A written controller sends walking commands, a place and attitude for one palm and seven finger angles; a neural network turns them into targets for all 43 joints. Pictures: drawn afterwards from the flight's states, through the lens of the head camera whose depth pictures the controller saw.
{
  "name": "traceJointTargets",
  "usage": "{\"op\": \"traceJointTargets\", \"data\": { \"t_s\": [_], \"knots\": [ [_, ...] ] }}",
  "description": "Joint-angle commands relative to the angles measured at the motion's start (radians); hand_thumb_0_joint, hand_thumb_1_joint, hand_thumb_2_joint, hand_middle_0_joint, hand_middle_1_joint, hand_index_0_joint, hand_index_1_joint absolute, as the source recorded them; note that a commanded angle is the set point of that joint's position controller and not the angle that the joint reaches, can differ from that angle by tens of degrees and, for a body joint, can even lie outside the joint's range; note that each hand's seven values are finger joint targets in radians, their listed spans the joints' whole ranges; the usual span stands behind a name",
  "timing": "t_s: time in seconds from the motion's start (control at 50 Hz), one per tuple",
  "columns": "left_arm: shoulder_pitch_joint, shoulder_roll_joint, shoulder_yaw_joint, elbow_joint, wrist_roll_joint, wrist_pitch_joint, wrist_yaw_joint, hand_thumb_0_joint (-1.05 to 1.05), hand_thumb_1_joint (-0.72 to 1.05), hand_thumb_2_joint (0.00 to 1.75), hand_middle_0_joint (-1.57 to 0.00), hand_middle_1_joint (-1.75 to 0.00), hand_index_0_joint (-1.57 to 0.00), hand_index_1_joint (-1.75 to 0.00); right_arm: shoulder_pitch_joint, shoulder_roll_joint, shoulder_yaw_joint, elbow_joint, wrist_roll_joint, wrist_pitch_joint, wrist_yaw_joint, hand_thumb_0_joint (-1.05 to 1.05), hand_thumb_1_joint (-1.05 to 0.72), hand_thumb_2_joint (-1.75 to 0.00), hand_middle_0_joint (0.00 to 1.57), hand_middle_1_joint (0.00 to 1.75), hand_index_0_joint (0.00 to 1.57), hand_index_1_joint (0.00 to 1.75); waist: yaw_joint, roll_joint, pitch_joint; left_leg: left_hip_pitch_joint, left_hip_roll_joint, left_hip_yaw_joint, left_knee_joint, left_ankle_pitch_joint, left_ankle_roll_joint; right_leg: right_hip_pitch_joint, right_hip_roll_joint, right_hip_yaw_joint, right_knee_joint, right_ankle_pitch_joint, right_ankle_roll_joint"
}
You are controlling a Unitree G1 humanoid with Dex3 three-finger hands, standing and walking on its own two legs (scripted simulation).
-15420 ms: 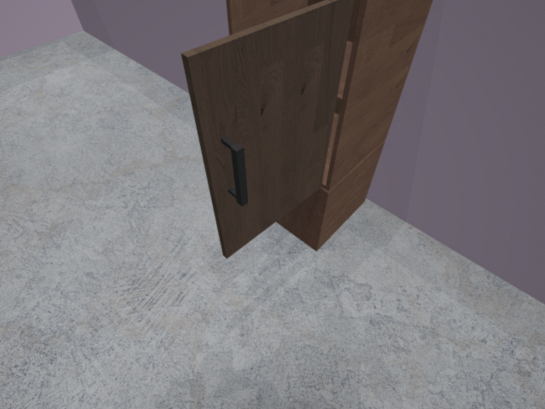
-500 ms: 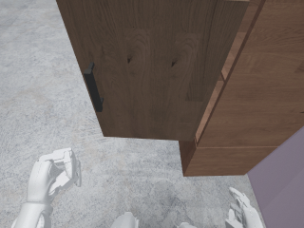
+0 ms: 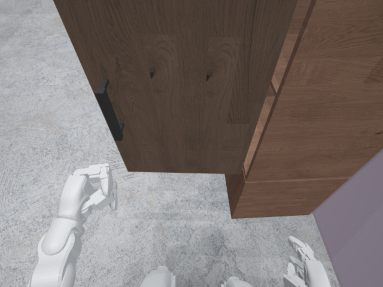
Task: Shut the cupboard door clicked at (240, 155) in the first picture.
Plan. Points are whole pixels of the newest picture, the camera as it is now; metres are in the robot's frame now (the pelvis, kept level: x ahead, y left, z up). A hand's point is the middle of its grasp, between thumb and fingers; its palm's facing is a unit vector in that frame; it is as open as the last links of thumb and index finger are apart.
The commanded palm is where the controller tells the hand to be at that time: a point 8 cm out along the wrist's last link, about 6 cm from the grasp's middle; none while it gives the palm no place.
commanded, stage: bring the fist close to the handle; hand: left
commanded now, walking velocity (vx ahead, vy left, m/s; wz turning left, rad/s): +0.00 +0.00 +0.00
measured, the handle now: (112, 111) +0.50 +0.22 +0.06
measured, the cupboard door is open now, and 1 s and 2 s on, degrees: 86 86 76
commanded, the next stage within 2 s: push the door shut along its arc in 1.04 s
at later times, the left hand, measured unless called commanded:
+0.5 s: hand (109, 154) +0.37 +0.19 +0.07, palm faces +0.03 -1.00 -0.03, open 3.1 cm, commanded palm +0.34 +0.24 +0.07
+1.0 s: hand (111, 148) +0.39 +0.20 +0.06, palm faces +0.05 -1.00 -0.02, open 3.1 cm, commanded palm +0.36 +0.24 +0.07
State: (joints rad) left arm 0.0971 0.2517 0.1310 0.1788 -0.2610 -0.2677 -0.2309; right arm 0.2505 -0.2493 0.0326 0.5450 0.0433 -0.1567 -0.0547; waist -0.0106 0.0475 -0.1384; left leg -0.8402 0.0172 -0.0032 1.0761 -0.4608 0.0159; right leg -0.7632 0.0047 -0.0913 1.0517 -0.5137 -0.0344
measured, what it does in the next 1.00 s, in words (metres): stands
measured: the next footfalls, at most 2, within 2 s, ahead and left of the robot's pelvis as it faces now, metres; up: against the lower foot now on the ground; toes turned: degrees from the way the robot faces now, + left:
none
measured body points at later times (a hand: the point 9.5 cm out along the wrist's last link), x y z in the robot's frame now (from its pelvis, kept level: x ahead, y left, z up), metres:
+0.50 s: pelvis +0.00 +0.00 +0.00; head +0.06 +0.00 +0.45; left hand +0.36 +0.25 +0.07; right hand +0.13 -0.26 -0.10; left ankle +0.04 +0.11 -0.66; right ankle +0.00 -0.10 -0.66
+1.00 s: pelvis +0.01 +0.01 +0.01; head +0.07 +0.01 +0.45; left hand +0.38 +0.25 +0.06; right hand +0.09 -0.25 -0.10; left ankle +0.04 +0.11 -0.66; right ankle +0.00 -0.10 -0.66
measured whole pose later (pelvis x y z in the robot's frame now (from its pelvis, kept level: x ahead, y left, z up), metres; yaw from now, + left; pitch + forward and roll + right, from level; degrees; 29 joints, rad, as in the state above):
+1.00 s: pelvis +0.01 +0.01 +0.01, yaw -2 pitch +15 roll -1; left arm -0.32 0.30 0.27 0.67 -0.21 -0.38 -0.18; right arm 0.33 -0.26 0.00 0.61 0.04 -0.04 -0.02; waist -0.06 0.03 -0.14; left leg -0.83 0.02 0.04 1.01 -0.44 0.03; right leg -0.77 0.01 -0.05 1.00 -0.48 -0.01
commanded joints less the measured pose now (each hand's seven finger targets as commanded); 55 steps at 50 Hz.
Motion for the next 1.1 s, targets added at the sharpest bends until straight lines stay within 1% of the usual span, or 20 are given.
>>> {"op": "traceJointTargets", "data": {
  "t_s": [0.0, 0.02, 0.06, 0.1, 0.16, 0.24, 0.34, 0.36, 0.44, 0.52, 0.54, 0.62, 0.68, 0.74, 0.76, 0.8, 0.9, 0.98, 1.02, 1.08],
  "knots": [
    [-0.185, 0.187, 0.173, -0.207, -0.034, -0.098, 0.050, 0.00, 0.90, 0.90, -1.30, -1.50, -1.30, -1.50, -0.030, -0.120, -0.061, -0.143, 0.002, -0.042, -0.014, 0.00, -0.90, -0.90, 0.20, 0.30, 0.20, 0.30, 0.018, -0.043, -0.266, 0.176, -0.015, -0.026, -0.172, 0.234, 0.011, 0.195, 0.005, 0.090, -0.182, 0.299, 0.017],
    [-0.198, 0.161, 0.151, -0.187, -0.030, -0.110, 0.055, 0.00, 0.90, 0.90, -1.30, -1.50, -1.30, -1.50, -0.031, -0.117, -0.057, -0.138, 0.000, -0.040, -0.010, 0.00, -0.90, -0.90, 0.20, 0.30, 0.20, 0.30, 0.016, -0.028, -0.248, 0.169, -0.017, -0.022, -0.174, 0.233, 0.011, 0.188, 0.004, 0.091, -0.182, 0.302, 0.018],
    [-0.236, 0.185, 0.170, -0.118, -0.016, -0.130, 0.066, 0.00, 0.90, 0.90, -1.30, -1.50, -1.30, -1.50, -0.022, -0.125, -0.060, -0.117, -0.002, -0.033, -0.006, 0.00, -0.90, -0.90, 0.20, 0.30, 0.20, 0.30, 0.010, -0.036, -0.205, 0.144, -0.014, -0.022, -0.169, 0.217, 0.010, 0.163, 0.005, 0.095, -0.182, 0.281, 0.016],
    [-0.255, 0.142, 0.119, -0.071, -0.001, -0.139, 0.052, 0.00, 0.90, 0.90, -1.30, -1.50, -1.30, -1.50, -0.018, -0.126, -0.064, -0.109, 0.000, -0.030, 0.002, 0.00, -0.90, -0.90, 0.20, 0.30, 0.20, 0.30, -0.006, -0.024, -0.195, 0.150, -0.014, -0.016, -0.169, 0.211, 0.010, 0.137, 0.002, 0.094, -0.183, 0.284, 0.018],
    [-0.289, 0.161, 0.115, 0.009, 0.000, -0.127, 0.014, 0.00, 0.90, 0.90, -1.30, -1.50, -1.30, -1.50, -0.003, -0.144, -0.070, -0.101, 0.005, -0.020, 0.001, 0.00, -0.90, -0.90, 0.20, 0.30, 0.20, 0.30, -0.018, -0.052, -0.185, 0.133, -0.014, -0.013, -0.167, 0.188, 0.016, 0.137, -0.001, 0.111, -0.206, 0.260, 0.021],
    [-0.478, 0.186, 0.123, 0.016, -0.015, -0.135, -0.011, 0.00, 0.90, 0.90, -1.30, -1.50, -1.30, -1.50, -0.004, -0.147, -0.072, -0.086, 0.010, -0.016, -0.009, 0.00, -0.90, -0.90, 0.20, 0.30, 0.20, 0.30, -0.034, -0.033, -0.231, 0.157, -0.013, -0.017, -0.165, 0.181, 0.017, 0.133, -0.005, 0.115, -0.205, 0.247, 0.022],
    [-0.615, 0.247, 0.186, 0.040, -0.014, -0.186, 0.015, 0.00, 0.90, 0.90, -1.30, -1.50, -1.30, -1.50, 0.002, -0.140, -0.072, -0.057, 0.005, -0.014, -0.016, 0.00, -0.90, -0.90, 0.20, 0.30, 0.20, 0.30, -0.022, 0.009, -0.325, 0.192, -0.011, -0.019, -0.154, 0.236, 0.015, 0.158, -0.004, 0.114, -0.170, 0.305, 0.018],
    [-0.598, 0.271, 0.208, 0.086, -0.007, -0.182, 0.021, 0.00, 0.90, 0.90, -1.30, -1.50, -1.30, -1.50, 0.013, -0.145, -0.072, -0.049, 0.002, -0.009, -0.016, 0.00, -0.90, -0.90, 0.20, 0.30, 0.20, 0.30, -0.020, -0.013, -0.315, 0.180, -0.009, -0.019, -0.152, 0.237, 0.016, 0.160, -0.001, 0.114, -0.171, 0.307, 0.019],
    [-0.626, 0.230, 0.164, 0.201, 0.014, -0.157, 0.015, 0.00, 0.90, 0.90, -1.30, -1.50, -1.30, -1.50, 0.027, -0.148, -0.073, -0.044, 0.005, 0.005, -0.005, 0.00, -0.90, -0.90, 0.20, 0.30, 0.20, 0.30, -0.027, 0.019, -0.288, 0.191, -0.007, -0.021, -0.171, 0.222, 0.010, 0.117, 0.001, 0.096, -0.175, 0.290, 0.016],
    [-0.661, 0.229, 0.160, 0.285, 0.015, -0.117, -0.001, 0.00, 0.90, 0.90, -1.30, -1.50, -1.30, -1.50, 0.051, -0.160, -0.078, -0.052, 0.009, 0.027, 0.001, 0.00, -0.90, -0.90, 0.20, 0.30, 0.20, 0.30, -0.034, -0.028, -0.283, 0.189, -0.004, -0.026, -0.180, 0.235, 0.010, 0.118, 0.002, 0.086, -0.185, 0.304, 0.015],
    [-0.693, 0.206, 0.141, 0.286, 0.009, -0.114, -0.004, 0.00, 0.90, 0.90, -1.30, -1.50, -1.30, -1.50, 0.051, -0.160, -0.076, -0.055, 0.010, 0.030, 0.002, 0.00, -0.90, -0.90, 0.20, 0.30, 0.20, 0.30, -0.043, -0.032, -0.283, 0.190, -0.006, -0.026, -0.180, 0.227, 0.011, 0.111, 0.003, 0.086, -0.189, 0.298, 0.017],
    [-0.864, 0.236, 0.163, 0.329, 0.024, -0.151, 0.022, 0.00, 0.90, 0.90, -1.30, -1.50, -1.30, -1.50, 0.065, -0.160, -0.076, -0.033, 0.006, 0.040, 0.000, 0.00, -0.90, -0.90, 0.20, 0.30, 0.20, 0.30, -0.065, -0.024, -0.277, 0.196, 0.000, -0.037, -0.166, 0.214, 0.010, 0.055, 0.005, 0.083, -0.175, 0.274, 0.015],
    [-0.847, 0.242, 0.171, 0.289, 0.044, -0.194, 0.043, 0.00, 0.90, 0.90, -1.30, -1.50, -1.30, -1.50, 0.080, -0.162, -0.083, -0.036, -0.005, 0.041, 0.010, 0.00, -0.90, -0.90, 0.20, 0.30, 0.20, 0.30, -0.040, 0.039, -0.383, 0.280, 0.001, -0.046, -0.158, 0.298, 0.004, 0.062, 0.006, 0.077, -0.146, 0.322, 0.008],
    [-0.768, 0.271, 0.202, 0.286, 0.048, -0.205, 0.049, 0.00, 0.90, 0.90, -1.30, -1.50, -1.30, -1.50, 0.089, -0.161, -0.086, -0.039, -0.005, 0.052, 0.021, 0.00, -0.90, -0.90, 0.20, 0.30, 0.20, 0.30, -0.022, 0.029, -0.426, 0.301, 0.004, -0.039, -0.160, 0.365, 0.000, 0.099, 0.010, 0.074, -0.140, 0.376, 0.009],
    [-0.720, 0.291, 0.225, 0.303, 0.050, -0.198, 0.051, 0.00, 0.90, 0.90, -1.30, -1.50, -1.30, -1.50, 0.095, -0.166, -0.089, -0.040, -0.008, 0.058, 0.023, 0.00, -0.90, -0.90, 0.20, 0.30, 0.20, 0.30, -0.011, 0.031, -0.424, 0.299, 0.004, -0.040, -0.161, 0.381, 0.000, 0.108, 0.012, 0.074, -0.140, 0.389, 0.008],
    [-0.708, 0.244, 0.188, 0.293, 0.045, -0.185, 0.047, 0.00, 0.90, 0.90, -1.30, -1.50, -1.30, -1.50, 0.087, -0.158, -0.086, -0.052, -0.001, 0.068, 0.028, 0.00, -0.90, -0.90, 0.20, 0.30, 0.20, 0.30, -0.021, 0.009, -0.377, 0.276, 0.003, -0.032, -0.179, 0.360, 0.001, 0.115, 0.012, 0.070, -0.156, 0.381, 0.012],
    [-0.694, 0.250, 0.205, 0.278, 0.029, -0.173, 0.050, 0.00, 0.90, 0.90, -1.30, -1.50, -1.30, -1.50, 0.081, -0.159, -0.088, -0.058, 0.005, 0.082, 0.022, 0.00, -0.90, -0.90, 0.20, 0.30, 0.20, 0.30, -0.033, -0.043, -0.300, 0.228, 0.000, -0.019, -0.193, 0.301, 0.010, 0.132, 0.014, 0.076, -0.187, 0.362, 0.016],
    [-0.773, 0.195, 0.136, 0.246, 0.036, -0.206, 0.046, 0.00, 0.90, 0.90, -1.30, -1.50, -1.30, -1.50, 0.074, -0.157, -0.087, -0.046, 0.004, 0.073, 0.016, 0.00, -0.90, -0.90, 0.20, 0.30, 0.20, 0.30, -0.061, 0.003, -0.289, 0.263, 0.003, -0.031, -0.193, 0.253, 0.010, 0.073, 0.013, 0.071, -0.187, 0.299, 0.013],
    [-0.774, 0.193, 0.129, 0.246, 0.040, -0.218, 0.041, 0.00, 0.90, 0.90, -1.30, -1.50, -1.30, -1.50, 0.076, -0.159, -0.091, -0.037, 0.003, 0.067, 0.016, 0.00, -0.90, -0.90, 0.20, 0.30, 0.20, 0.30, -0.060, 0.037, -0.299, 0.300, 0.008, -0.044, -0.193, 0.259, 0.003, 0.040, 0.013, 0.065, -0.182, 0.281, 0.008],
    [-0.805, 0.218, 0.141, 0.311, 0.045, -0.209, 0.039, 0.00, 0.90, 0.90, -1.30, -1.50, -1.30, -1.50, 0.076, -0.165, -0.087, -0.024, 0.002, 0.071, 0.011, 0.00, -0.90, -0.90, 0.20, 0.30, 0.20, 0.30, -0.069, 0.002, -0.278, 0.270, 0.008, -0.052, -0.195, 0.203, 0.005, 0.026, 0.013, 0.066, -0.187, 0.240, 0.010]
  ]
}}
